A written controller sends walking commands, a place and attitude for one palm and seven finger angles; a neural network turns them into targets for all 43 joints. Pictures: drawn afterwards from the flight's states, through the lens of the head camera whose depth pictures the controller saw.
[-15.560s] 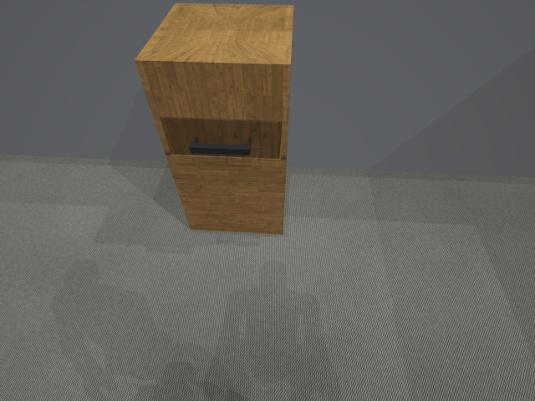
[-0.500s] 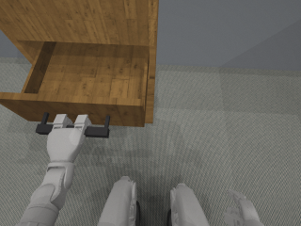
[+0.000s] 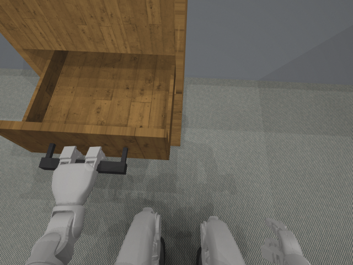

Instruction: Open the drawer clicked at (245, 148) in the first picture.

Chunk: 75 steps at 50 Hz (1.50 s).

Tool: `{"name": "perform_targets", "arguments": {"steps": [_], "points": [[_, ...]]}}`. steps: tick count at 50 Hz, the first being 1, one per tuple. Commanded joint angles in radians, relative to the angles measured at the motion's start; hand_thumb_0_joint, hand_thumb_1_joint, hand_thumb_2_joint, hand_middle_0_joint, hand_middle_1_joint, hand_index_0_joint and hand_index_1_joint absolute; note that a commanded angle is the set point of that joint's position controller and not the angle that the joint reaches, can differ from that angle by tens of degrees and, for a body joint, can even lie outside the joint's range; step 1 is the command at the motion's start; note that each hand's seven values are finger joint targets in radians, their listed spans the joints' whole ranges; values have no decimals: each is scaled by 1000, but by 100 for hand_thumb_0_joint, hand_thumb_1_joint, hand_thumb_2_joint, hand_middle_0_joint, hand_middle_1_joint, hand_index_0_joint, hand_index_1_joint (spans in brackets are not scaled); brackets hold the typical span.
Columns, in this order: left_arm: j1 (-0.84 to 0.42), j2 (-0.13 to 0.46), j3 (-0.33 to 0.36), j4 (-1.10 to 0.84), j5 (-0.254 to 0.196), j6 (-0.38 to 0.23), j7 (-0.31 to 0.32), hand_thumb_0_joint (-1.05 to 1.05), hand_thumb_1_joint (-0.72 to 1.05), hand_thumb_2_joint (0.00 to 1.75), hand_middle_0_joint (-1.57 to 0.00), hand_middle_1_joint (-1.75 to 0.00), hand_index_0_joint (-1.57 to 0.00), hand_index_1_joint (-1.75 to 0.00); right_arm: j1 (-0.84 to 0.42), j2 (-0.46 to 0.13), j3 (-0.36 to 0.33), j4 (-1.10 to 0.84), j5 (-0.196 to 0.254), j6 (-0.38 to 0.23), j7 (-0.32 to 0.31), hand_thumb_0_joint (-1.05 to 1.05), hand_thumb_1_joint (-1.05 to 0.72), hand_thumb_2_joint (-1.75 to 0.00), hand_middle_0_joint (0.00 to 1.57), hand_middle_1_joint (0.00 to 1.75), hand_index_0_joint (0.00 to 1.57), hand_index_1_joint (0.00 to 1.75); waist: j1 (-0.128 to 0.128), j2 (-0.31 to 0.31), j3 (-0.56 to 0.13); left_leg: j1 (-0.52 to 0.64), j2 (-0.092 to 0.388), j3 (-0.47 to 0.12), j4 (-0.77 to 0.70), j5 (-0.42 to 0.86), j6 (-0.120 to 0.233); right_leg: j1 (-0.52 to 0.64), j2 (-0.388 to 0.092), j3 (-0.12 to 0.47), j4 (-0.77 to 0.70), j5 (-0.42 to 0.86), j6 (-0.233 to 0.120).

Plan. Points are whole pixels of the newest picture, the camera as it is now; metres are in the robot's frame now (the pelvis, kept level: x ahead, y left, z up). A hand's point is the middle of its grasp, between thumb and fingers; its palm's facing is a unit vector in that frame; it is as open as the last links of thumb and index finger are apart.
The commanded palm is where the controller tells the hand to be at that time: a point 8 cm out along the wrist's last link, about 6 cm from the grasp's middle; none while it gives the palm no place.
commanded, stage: pull the drawer open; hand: left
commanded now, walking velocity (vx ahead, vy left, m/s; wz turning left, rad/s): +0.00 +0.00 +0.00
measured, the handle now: (86, 157) +0.35 +0.25 -0.05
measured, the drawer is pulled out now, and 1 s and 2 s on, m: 0.23 0.28 0.30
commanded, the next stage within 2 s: open the thumb to release the handle in 1.60 s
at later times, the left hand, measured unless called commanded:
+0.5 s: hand (84, 193) +0.27 +0.24 -0.07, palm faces -0.04 -0.07 -1.00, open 5.7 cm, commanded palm +0.23 +0.24 -0.03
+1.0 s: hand (81, 206) +0.24 +0.24 -0.07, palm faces -0.08 -0.07 -0.99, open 5.8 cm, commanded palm +0.20 +0.24 -0.03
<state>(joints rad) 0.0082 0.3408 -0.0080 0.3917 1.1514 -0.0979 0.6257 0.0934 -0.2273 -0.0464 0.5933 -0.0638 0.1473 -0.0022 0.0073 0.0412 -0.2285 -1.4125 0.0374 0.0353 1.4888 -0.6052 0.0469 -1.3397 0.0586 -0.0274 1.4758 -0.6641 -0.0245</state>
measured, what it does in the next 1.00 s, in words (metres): stands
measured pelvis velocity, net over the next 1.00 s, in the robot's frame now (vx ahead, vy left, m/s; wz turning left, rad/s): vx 0.00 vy -0.01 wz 0.01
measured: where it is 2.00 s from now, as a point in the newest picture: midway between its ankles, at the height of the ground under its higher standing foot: outside the picture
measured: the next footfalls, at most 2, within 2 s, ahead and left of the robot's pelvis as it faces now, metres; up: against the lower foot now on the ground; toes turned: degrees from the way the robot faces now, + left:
none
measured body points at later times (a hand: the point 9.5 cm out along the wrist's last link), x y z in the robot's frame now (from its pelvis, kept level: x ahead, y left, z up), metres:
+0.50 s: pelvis +0.00 +0.00 +0.00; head +0.15 +0.00 +0.42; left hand +0.26 +0.24 -0.02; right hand +0.19 -0.24 -0.14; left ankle +0.04 +0.10 -0.57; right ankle +0.01 -0.11 -0.57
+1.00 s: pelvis +0.00 -0.01 +0.00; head +0.15 -0.01 +0.42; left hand +0.24 +0.24 -0.02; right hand +0.20 -0.24 -0.14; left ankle +0.04 +0.10 -0.57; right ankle +0.01 -0.11 -0.57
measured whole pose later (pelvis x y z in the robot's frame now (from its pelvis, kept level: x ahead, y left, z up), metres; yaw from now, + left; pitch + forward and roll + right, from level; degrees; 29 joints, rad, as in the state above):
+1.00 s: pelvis +0.00 -0.01 +0.00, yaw +0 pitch +30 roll -2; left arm 0.22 0.34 0.00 0.25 1.15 -0.14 0.65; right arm 0.05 -0.22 -0.04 0.57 -0.08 0.12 0.00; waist 0.03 0.04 -0.23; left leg -1.42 0.03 0.03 1.50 -0.61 0.04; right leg -1.35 0.06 -0.03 1.50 -0.68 -0.03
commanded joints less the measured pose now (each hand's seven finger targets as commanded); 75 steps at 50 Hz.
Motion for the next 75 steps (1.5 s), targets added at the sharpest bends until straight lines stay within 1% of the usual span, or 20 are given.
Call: {"name": "perform_targets", "arguments": {"steps": [1, 3, 6, 8, 11, 13, 19, 23, 24, 33, 39, 41, 47, 53, 57, 59, 61, 68, 73, 75], "points": [[102, 148, 97, -107, -25, 11, 36, 0, 90, 90, -40, -135, -40, -135, 19, -131, -43, -106, -1, -31, -8, 0, -90, -90, 20, 30, 20, 30, 39, -31, -404, 410, -40, -66, -151, 368, -5, 200, 18, 19, -190, 423, -36], [107, 159, 108, -125, -26, 8, 36, 0, 90, 90, -40, -135, -40, -135, 14, -130, -41, -107, -2, -33, -8, 0, -90, -90, 20, 30, 20, 30, 45, -24, -426, 406, -41, -64, -147, 382, -6, 210, 14, 22, -180, 442, -36], [116, 166, 115, -116, -29, 7, 36, 0, 90, 90, -40, -135, -40, -135, 6, -129, -40, -109, -2, -34, -9, 0, -90, -90, 20, 30, 20, 30, 44, -31, -383, 381, -42, -61, -146, 338, -5, 201, 17, 27, -194, 400, -38], [127, 164, 114, -133, -23, 3, 38, 0, 90, 90, -40, -135, -40, -135, -1, -129, -38, -112, -3, -35, -9, 0, -90, -90, 20, 30, 20, 30, 49, -16, -409, 395, -41, -63, -148, 351, -7, 194, 15, 23, -184, 402, -38], [151, 153, 109, -118, -30, 8, 38, 0, 90, 90, -40, -135, -40, -135, -1, -126, -39, -111, -1, -38, -9, 0, -90, -90, 20, 30, 20, 30, 42, -52, -387, 374, -42, -61, -142, 334, -4, 204, 16, 26, -193, 400, -35], [158, 175, 133, -129, -25, -2, 38, 0, 90, 90, -40, -135, -40, -135, -5, -127, -36, -115, -2, -40, -11, 0, -90, -90, 20, 30, 20, 30, 54, -40, -402, 371, -43, -62, -140, 336, -6, 199, 17, 34, -182, 397, -36], [211, 154, 120, -139, -35, 2, 40, 0, 90, 90, -40, -135, -40, -135, -8, -124, -35, -123, -1, -41, -8, 0, -90, -90, 20, 30, 20, 30, 52, -41, -377, 369, -44, -62, -142, 333, -6, 201, 17, 27, -189, 399, -38], [222, 185, 153, -154, -33, -6, 43, 0, 90, 90, -40, -135, -40, -135, -15, -122, -31, -121, -3, -44, -10, 0, -90, -90, 20, 30, 20, 30, 65, -36, -400, 359, -46, -57, -134, 342, -7, 214, 17, 39, -177, 415, -38], [243, 159, 129, -159, -36, -4, 42, 0, 90, 90, -40, -135, -40, -135, -11, -120, -34, -125, -3, -46, -9, 0, -90, -90, 20, 30, 20, 30, 61, -36, -397, 365, -46, -58, -136, 343, -6, 221, 16, 31, -180, 423, -39], [286, 174, 151, -182, -36, -13, 52, 0, 90, 90, -40, -135, -40, -135, -28, -119, -31, -126, -5, -47, -9, 0, -90, -90, 20, 30, 20, 30, 65, -43, -391, 359, -45, -59, -134, 335, -7, 205, 15, 38, -177, 409, -38], [341, 146, 125, -219, -36, -14, 57, 0, 90, 90, -40, -135, -40, -135, -31, -117, -33, -137, -8, -49, -5, 0, -90, -90, 20, 30, 20, 30, 68, -12, -394, 393, -45, -63, -144, 357, -9, 200, 14, 29, -176, 421, -42], [355, 135, 117, -227, -38, -12, 59, 0, 90, 90, -40, -135, -40, -135, -34, -116, -33, -141, -9, -49, -5, 0, -90, -90, 20, 30, 20, 30, 63, -32, -397, 394, -45, -65, -143, 355, -8, 201, 13, 27, -178, 421, -40], [360, 150, 131, -249, -36, -28, 60, 0, 90, 90, -40, -135, -40, -135, -43, -114, -32, -140, -14, -57, -8, 0, -90, -90, 20, 30, 20, 30, 69, -18, -392, 385, -45, -67, -138, 358, -7, 195, 12, 30, -171, 426, -44], [401, 144, 132, -242, -33, -48, 61, 0, 90, 90, -40, -135, -40, -135, -54, -110, -27, -140, -17, -58, -9, 0, -90, -90, 20, 30, 20, 30, 66, -43, -381, 371, -49, -62, -126, 340, -5, 187, 9, 35, -171, 420, -40], [435, 167, 164, -262, -34, -63, 64, 0, 90, 90, -40, -135, -40, -135, -58, -105, -29, -143, -20, -59, -8, 0, -90, -90, 20, 30, 20, 30, 86, -29, -402, 367, -52, -63, -119, 365, -7, 207, 11, 44, -157, 458, -47], [470, 141, 138, -271, -32, -67, 64, 0, 90, 90, -40, -135, -40, -135, -61, -104, -28, -149, -20, -56, -3, 0, -90, -90, 20, 30, 20, 30, 84, -11, -397, 386, -53, -62, -124, 368, -8, 193, 11, 33, -158, 452, -46], [458, 150, 150, -271, -33, -72, 62, 0, 90, 90, -40, -135, -40, -135, -66, -101, -27, -145, -22, -54, -5, 0, -90, -90, 20, 30, 20, 30, 77, -48, -386, 364, -53, -61, -114, 347, -6, 195, 12, 49, -162, 451, -43], [489, 160, 167, -284, -27, -94, 64, 0, 90, 90, -40, -135, -40, -135, -78, -98, -25, -151, -23, -52, -4, 0, -90, -90, 20, 30, 20, 30, 92, -27, -395, 358, -56, -62, -112, 337, -9, 178, 12, 44, -146, 419, -47], [505, 145, 145, -303, -32, -86, 59, 0, 90, 90, -40, -135, -40, -135, -82, -97, -23, -161, -22, -47, 1, 0, -90, -90, 20, 30, 20, 30, 91, -9, -396, 369, -54, -64, -121, 334, -8, 167, 10, 30, -149, 394, -48], [495, 146, 145, -305, -34, -83, 57, 0, 90, 90, -40, -135, -40, -135, -80, -97, -25, -160, -22, -48, 0, 0, -90, -90, 20, 30, 20, 30, 86, -31, -386, 359, -52, -66, -119, 321, -7, 168, 13, 41, -155, 395, -47]]}}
